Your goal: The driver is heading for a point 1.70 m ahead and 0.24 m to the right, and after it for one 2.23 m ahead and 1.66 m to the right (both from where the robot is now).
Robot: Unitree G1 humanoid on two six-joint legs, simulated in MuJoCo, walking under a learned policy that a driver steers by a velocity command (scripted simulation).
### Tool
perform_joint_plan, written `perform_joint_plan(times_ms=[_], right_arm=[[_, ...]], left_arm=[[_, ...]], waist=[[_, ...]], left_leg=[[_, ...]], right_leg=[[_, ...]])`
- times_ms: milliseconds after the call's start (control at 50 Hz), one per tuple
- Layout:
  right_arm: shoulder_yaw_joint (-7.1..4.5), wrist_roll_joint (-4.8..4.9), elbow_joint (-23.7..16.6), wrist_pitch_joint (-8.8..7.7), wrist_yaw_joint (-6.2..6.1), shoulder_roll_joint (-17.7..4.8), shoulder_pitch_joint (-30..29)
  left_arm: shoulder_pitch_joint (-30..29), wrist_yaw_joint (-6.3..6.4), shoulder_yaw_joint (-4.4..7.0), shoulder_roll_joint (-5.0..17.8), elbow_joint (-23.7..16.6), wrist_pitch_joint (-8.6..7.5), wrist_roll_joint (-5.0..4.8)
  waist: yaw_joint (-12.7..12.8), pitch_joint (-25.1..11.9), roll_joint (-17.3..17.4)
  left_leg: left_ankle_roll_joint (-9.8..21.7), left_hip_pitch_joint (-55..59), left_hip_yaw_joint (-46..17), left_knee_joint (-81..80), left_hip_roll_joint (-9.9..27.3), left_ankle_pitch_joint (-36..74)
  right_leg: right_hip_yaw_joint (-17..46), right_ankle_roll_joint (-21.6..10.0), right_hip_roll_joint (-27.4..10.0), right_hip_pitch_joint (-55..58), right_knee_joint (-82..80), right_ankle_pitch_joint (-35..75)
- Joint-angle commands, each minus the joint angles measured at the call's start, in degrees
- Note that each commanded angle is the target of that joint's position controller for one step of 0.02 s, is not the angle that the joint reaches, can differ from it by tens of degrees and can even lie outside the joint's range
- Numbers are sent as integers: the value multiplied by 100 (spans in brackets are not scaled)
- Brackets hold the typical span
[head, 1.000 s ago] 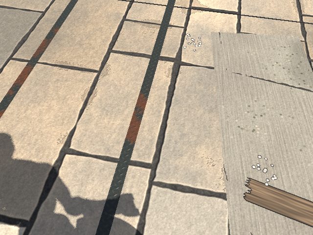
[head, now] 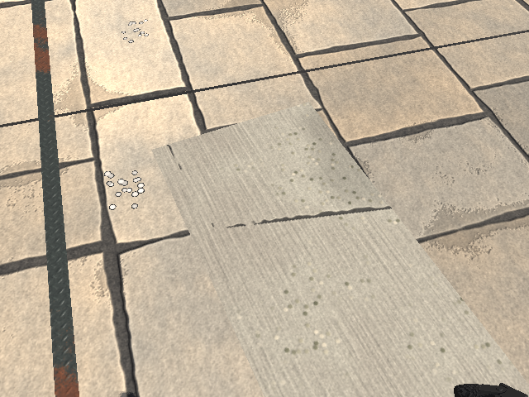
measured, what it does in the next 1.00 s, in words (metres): steps on the spot: right foot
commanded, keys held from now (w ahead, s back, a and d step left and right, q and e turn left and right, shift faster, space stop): no key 1.00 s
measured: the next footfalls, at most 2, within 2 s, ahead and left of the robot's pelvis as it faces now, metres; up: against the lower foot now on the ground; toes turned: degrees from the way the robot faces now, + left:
right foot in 0.22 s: +0.08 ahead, -0.14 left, +0.00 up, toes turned +1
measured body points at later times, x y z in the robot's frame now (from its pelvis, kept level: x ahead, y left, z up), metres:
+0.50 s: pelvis +0.06 -0.02 +0.00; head +0.06 -0.02 +0.45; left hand +0.20 +0.22 -0.11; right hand +0.16 -0.27 -0.12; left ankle +0.10 +0.11 -0.73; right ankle +0.04 -0.14 -0.73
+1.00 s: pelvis +0.07 -0.02 +0.01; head +0.08 -0.02 +0.45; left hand +0.16 +0.23 -0.12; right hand +0.15 -0.28 -0.13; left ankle +0.10 +0.11 -0.73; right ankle +0.04 -0.14 -0.73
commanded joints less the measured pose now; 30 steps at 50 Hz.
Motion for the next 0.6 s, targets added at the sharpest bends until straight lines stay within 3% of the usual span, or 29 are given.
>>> perform_joint_plan(times_ms=[20,60,100,160,200,220,240,260,280,300,340,400,600], right_arm=[[-131,-37,-238,79,-13,-645,-6],[-147,-30,-144,81,0,-666,-57],[-183,25,-53,106,-5,-767,32],[-181,107,14,194,-4,-841,61],[-105,136,90,224,8,-685,114],[-44,98,170,197,27,-541,281],[-16,-4,164,159,65,-466,446],[2,4,188,143,61,-290,556],[-28,-30,240,155,36,-462,340],[-52,-18,275,170,22,-490,286],[-76,-5,384,204,-15,-551,394],[-66,33,493,168,-13,-481,415],[-84,89,886,230,-87,-478,419]], left_arm=[[291,36,115,360,-353,110,33],[395,34,21,88,-289,63,85],[265,12,-10,78,-274,27,109],[152,-33,26,188,-254,61,91],[76,-68,26,155,-244,64,157],[-12,-60,31,275,-344,52,244],[-104,-22,83,626,-456,51,279],[-264,-55,66,498,-300,31,260],[-457,-97,-14,166,-388,-23,271],[-460,-108,-50,60,-340,-71,306],[-384,-110,-26,164,-315,-164,247],[-152,-65,-28,154,-259,-206,190],[-43,-51,-24,10,-175,-208,158]], waist=[[56,-660,836],[97,-794,1005],[-14,-1036,1059],[-28,-1017,1000],[50,-755,904],[20,-693,686],[-211,-622,-14],[-425,-577,-871],[-296,-298,-697],[-281,-174,-629],[-251,-36,-402],[-186,-169,-107],[-190,-368,156]], left_leg=[[1038,963,-1321,-1114,1289,1140],[1105,842,-918,-1099,1154,1785],[1220,1056,-943,-1025,1291,1923],[1182,991,-1049,-1019,1348,539],[833,544,-973,-996,1127,-704],[481,261,-903,-899,981,-1272],[142,56,-499,-452,572,-1755],[-109,762,43,-314,228,-1325],[-224,1099,28,-190,235,-918],[-209,1176,17,-192,247,-752],[-110,1124,-88,-242,313,-624],[-36,1079,-131,-246,353,-411],[-51,1374,-157,-45,408,209]], right_leg=[[-130,136,-498,-290,-456,368],[-383,148,-508,282,-1453,439],[-434,110,-573,620,-2177,802],[-521,-35,-552,1127,-3189,1499],[-587,-265,-490,1695,-4140,2076],[-190,-437,-811,1978,-4341,2359],[401,-691,-1401,1964,-4440,2613],[485,-893,-1414,958,-4685,1230],[391,-788,-1193,506,-4871,551],[282,-635,-1077,371,-4870,414],[111,-476,-930,450,-4659,902],[9,-465,-868,772,-4364,1634],[-148,-464,-732,979,-4144,2479]])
